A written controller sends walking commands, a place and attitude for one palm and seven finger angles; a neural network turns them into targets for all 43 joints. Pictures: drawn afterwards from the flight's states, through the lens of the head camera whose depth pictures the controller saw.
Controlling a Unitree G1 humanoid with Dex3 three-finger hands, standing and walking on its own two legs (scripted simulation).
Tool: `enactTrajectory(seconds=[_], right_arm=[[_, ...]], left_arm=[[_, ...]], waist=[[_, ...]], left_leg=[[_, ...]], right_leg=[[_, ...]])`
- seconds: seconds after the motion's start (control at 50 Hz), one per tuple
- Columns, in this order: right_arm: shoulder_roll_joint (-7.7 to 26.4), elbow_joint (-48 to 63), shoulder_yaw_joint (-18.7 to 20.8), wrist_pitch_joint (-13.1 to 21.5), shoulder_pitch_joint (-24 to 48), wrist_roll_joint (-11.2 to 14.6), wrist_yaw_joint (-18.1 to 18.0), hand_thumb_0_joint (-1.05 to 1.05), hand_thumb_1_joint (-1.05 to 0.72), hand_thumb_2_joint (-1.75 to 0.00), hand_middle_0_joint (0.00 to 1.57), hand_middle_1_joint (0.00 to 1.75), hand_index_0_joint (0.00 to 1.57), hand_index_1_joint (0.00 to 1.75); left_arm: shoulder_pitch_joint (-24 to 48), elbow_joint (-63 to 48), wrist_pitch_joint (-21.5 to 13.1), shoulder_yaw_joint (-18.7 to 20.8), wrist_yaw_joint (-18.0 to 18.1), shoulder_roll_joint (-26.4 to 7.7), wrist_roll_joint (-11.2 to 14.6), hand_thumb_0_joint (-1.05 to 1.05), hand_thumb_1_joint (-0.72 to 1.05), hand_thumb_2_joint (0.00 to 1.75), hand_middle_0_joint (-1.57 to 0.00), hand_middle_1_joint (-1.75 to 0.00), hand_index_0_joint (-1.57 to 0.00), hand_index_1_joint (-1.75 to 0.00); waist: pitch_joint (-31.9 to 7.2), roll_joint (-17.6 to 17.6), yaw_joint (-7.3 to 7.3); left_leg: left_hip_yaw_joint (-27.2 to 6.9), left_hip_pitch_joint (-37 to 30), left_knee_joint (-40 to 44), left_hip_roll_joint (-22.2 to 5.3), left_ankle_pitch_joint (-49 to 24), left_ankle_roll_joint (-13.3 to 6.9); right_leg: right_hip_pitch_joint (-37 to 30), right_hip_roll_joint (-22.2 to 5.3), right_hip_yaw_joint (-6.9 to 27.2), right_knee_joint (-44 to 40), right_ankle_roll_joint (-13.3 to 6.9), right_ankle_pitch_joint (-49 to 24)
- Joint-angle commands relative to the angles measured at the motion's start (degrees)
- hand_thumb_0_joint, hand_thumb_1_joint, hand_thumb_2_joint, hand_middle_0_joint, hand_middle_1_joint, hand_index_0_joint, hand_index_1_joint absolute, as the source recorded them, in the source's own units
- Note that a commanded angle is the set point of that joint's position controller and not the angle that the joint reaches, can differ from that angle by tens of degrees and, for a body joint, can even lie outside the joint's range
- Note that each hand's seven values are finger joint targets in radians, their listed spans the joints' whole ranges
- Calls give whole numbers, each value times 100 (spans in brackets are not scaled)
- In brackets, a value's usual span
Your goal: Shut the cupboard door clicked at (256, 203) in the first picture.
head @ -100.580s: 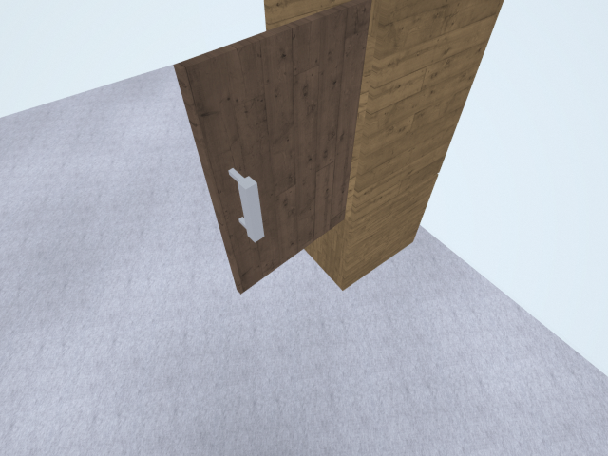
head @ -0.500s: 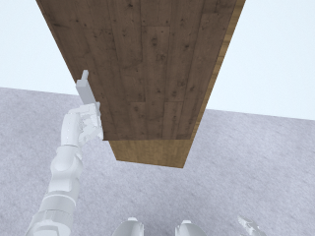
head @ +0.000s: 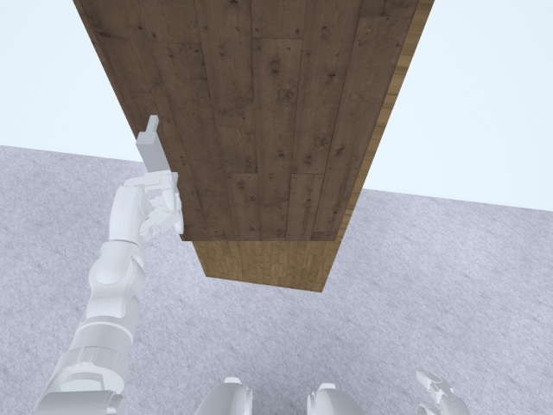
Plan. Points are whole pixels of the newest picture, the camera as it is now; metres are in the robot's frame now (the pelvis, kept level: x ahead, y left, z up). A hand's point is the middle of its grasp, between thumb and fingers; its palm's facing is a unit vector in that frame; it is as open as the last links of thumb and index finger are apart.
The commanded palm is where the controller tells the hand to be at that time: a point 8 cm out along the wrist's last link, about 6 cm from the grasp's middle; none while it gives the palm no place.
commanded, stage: push the door shut along its arc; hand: left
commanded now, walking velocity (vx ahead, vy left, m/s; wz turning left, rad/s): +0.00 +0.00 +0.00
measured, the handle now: (162, 162) +0.48 +0.20 +0.05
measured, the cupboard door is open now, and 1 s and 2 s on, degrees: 8 0 0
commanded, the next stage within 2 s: pull the fist back off the door in 0.84 s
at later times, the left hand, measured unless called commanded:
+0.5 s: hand (184, 178) +0.44 +0.16 +0.06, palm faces -0.16 -0.99 -0.04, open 3.1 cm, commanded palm +0.45 +0.19 +0.05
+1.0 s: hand (186, 171) +0.46 +0.16 +0.06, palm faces -0.15 -0.99 -0.03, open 3.2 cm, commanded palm +0.48 +0.16 +0.05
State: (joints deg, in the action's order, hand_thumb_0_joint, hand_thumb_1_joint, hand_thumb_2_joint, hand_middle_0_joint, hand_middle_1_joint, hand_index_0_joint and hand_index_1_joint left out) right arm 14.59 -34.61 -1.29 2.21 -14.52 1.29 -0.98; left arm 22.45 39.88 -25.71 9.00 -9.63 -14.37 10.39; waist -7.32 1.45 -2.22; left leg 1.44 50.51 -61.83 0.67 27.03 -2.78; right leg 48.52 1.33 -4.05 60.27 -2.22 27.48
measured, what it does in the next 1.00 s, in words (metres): stands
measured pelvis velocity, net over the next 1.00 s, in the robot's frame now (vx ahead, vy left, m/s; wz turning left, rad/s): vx -0.04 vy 0.01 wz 0.03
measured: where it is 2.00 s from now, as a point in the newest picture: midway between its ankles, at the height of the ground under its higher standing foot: outside the picture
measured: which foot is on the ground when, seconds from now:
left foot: down 0.00-1.00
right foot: down 0.00-1.00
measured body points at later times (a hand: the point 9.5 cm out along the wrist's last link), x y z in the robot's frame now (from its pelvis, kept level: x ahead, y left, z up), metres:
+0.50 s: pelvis -0.01 +0.00 -0.01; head +0.09 +0.01 +0.43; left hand +0.45 +0.21 +0.07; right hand +0.05 -0.26 -0.13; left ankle +0.03 +0.09 -0.66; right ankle +0.02 -0.10 -0.66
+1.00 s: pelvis -0.04 +0.01 -0.03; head +0.08 +0.05 +0.40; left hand +0.46 +0.21 +0.06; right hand +0.01 -0.26 -0.14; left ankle +0.03 +0.09 -0.66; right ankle +0.02 -0.10 -0.66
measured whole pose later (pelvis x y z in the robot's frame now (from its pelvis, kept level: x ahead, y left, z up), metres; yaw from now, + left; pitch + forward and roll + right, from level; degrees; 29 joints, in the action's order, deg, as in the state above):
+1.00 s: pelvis -0.04 +0.01 -0.03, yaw +2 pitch +22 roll -4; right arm 16.5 -40.6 -1.9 5.9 -19.6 0.3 -1.3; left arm 57.8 68.6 -22.7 7.0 -14.8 -22.6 9.1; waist -8.0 1.4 -6.7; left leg -1.6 67.4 -70.3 1.7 25.1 -3.2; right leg 63.1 0.0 -7.6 66.8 -1.8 25.8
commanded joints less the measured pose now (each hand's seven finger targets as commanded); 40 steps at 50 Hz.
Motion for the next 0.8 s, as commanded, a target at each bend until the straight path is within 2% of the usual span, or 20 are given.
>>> enactTrajectory(seconds=[0.0,0.02,0.08,0.1,0.12,0.14,0.18,0.24,0.28,0.3,0.32,0.38,0.44,0.48,0.54,0.56,0.58,0.62,0.68,0.78], right_arm=[[877,536,366,250,-336,30,-96,0,-90,-90,20,30,20,30],[874,467,366,243,-370,34,-82,0,-90,-90,20,30,20,30],[909,474,389,170,-496,36,-39,0,-90,-90,20,30,20,30],[942,518,407,159,-549,40,-42,0,-90,-90,20,30,20,30],[919,529,389,136,-540,47,-28,0,-90,-90,20,30,20,30],[937,523,401,97,-579,46,-30,0,-90,-90,20,30,20,30],[920,527,392,60,-619,50,-32,0,-90,-90,20,30,20,30],[926,433,369,39,-673,55,-50,0,-90,-90,20,30,20,30],[944,411,361,14,-714,58,-51,0,-90,-90,20,30,20,30],[961,412,375,30,-738,51,-61,0,-90,-90,20,30,20,30],[949,359,369,36,-753,55,-49,0,-90,-90,20,30,20,30],[1022,310,383,17,-852,58,-40,0,-90,-90,20,30,20,30],[1040,204,375,32,-930,55,-27,0,-90,-90,20,30,20,30],[1100,170,380,39,-976,58,-31,0,-90,-90,20,30,20,30],[1139,93,387,89,-1070,34,-39,0,-90,-90,20,30,20,30],[1166,79,396,97,-1102,33,-41,0,-90,-90,20,30,20,30],[1153,70,383,108,-1129,26,-28,0,-90,-90,20,30,20,30],[1162,23,402,152,-1180,15,-16,0,-90,-90,20,30,20,30],[1215,-92,390,160,-1245,23,-50,0,-90,-90,20,30,20,30],[1263,-206,360,300,-1246,18,-94,0,-90,-90,20,30,20,30]], left_arm=[[2474,-908,-447,170,-249,-872,122,0,90,90,-130,-150,-130,-150],[2601,-705,-386,94,-303,-795,97,0,90,90,-130,-150,-130,-150],[2653,-309,-219,172,-400,-873,66,0,90,90,-130,-150,-130,-150],[2552,-257,-190,363,-414,-1070,83,0,90,90,-130,-150,-130,-150],[2638,-186,-152,301,-441,-975,106,0,90,90,-130,-150,-130,-150],[2712,-156,-156,529,-427,-1197,133,0,90,90,-130,-150,-130,-150],[2930,-71,-193,519,-491,-1232,132,0,90,90,-130,-150,-130,-150],[3464,304,-257,537,-624,-1356,92,0,90,90,-130,-150,-130,-150],[3675,496,-299,563,-717,-1485,52,0,90,90,-130,-150,-130,-150],[3945,381,-351,538,-762,-1503,51,0,90,90,-130,-150,-130,-150],[4001,598,-329,398,-828,-1334,44,0,90,90,-130,-150,-130,-150],[4277,739,-320,489,-942,-1548,36,0,90,90,-130,-150,-130,-150],[4814,1008,-253,125,-1042,-1235,13,0,90,90,-130,-150,-130,-150],[5084,1179,-208,110,-1038,-1302,-26,0,90,90,-130,-150,-130,-150],[5507,1354,-192,111,-1036,-1338,-57,0,90,90,-130,-150,-130,-150],[5594,1402,-194,148,-1047,-1423,-86,0,90,90,-130,-150,-130,-150],[5631,1515,-164,9,-1067,-1293,-119,0,90,90,-130,-150,-130,-150],[6031,1348,-229,-103,-1116,-1208,-131,0,90,90,-130,-150,-130,-150],[6470,1583,-108,-165,-1103,-1273,-187,0,90,90,-130,-150,-130,-150],[6923,1700,42,-520,-1064,-903,-234,0,90,90,-130,-150,-130,-150]], waist=[[-2141,302,-223],[-2099,244,-280],[-2097,79,-257],[-2199,46,-192],[-2201,-37,-231],[-2212,-178,-191],[-2159,-380,-276],[-1851,-333,-412],[-1838,-251,-435],[-1995,25,-452],[-2054,68,-494],[-2271,172,-514],[-2163,338,-726],[-2005,339,-817],[-2185,205,-945],[-2266,236,-959],[-2233,308,-989],[-2501,543,-1053],[-2171,362,-1237],[-1962,724,-1399]], left_leg=[[-496,-1457,763,-73,-1311,162],[-524,-1495,746,-91,-1366,175],[-523,-1392,742,-88,-1431,161],[-535,-1387,725,-84,-1618,157],[-491,-1347,721,-82,-1639,146],[-481,-1238,718,-78,-1633,144],[-417,-1015,671,-60,-1492,98],[-389,-687,590,-51,-1157,64],[-418,-630,573,-48,-1016,60],[-453,-809,540,-45,-1132,59],[-478,-912,529,-56,-1118,77],[-571,-1079,504,-91,-1152,91],[-695,-1232,466,-136,-1081,102],[-771,-1190,491,-154,-798,102],[-833,-1124,407,-153,-693,69],[-835,-1114,373,-159,-684,68],[-856,-1126,373,-153,-655,74],[-946,-1423,333,-171,-827,95],[-1007,-1170,322,-182,-315,66],[-1267,-1345,489,-240,435,103]], right_leg=[[-616,7,390,-721,15,-1416],[-503,-7,355,-701,23,-1456],[-546,-2,356,-712,29,-1522],[-634,12,348,-669,7,-1663],[-678,-2,364,-688,36,-1744],[-795,-5,377,-691,38,-1780],[-918,-10,447,-730,68,-1791],[-745,-26,527,-758,83,-1521],[-663,-21,548,-750,59,-1332],[-537,-11,515,-682,29,-1379],[-399,-10,488,-668,36,-1323],[-215,14,447,-618,10,-1210],[304,41,361,-580,10,-1006],[567,53,336,-594,-2,-736],[687,66,329,-537,8,-633],[740,59,343,-517,5,-618],[823,68,322,-504,-3,-580],[1031,66,289,-419,-8,-671],[1272,66,295,-462,3,-402],[1914,33,208,-404,-16,-83]])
